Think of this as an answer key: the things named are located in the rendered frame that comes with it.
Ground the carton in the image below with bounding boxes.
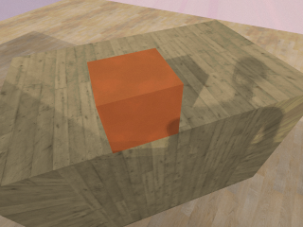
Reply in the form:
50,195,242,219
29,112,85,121
87,48,184,154

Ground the pedestal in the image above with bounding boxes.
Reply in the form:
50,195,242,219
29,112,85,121
0,20,303,227

